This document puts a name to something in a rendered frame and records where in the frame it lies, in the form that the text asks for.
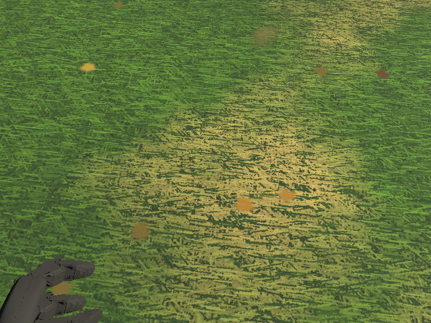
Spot robot left hand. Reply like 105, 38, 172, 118
0, 257, 103, 323

